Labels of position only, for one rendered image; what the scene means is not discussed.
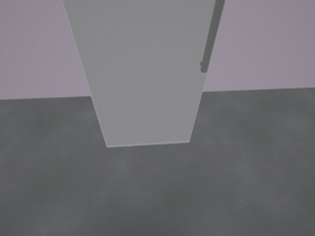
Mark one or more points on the fridge door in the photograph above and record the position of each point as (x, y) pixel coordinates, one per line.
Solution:
(142, 63)

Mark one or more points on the handle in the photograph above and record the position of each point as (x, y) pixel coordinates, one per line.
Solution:
(215, 21)

